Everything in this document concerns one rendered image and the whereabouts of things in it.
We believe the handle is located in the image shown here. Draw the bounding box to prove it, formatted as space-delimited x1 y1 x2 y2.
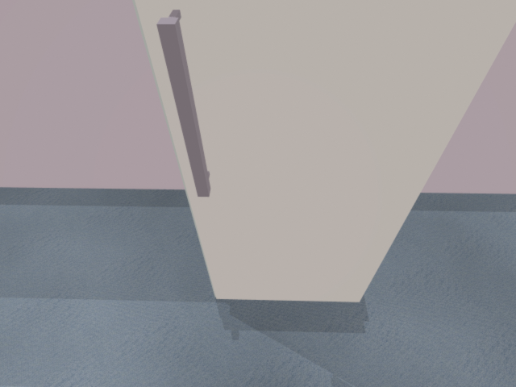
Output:
157 10 210 197

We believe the fridge door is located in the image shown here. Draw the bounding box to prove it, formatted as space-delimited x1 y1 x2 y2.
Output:
135 0 516 302

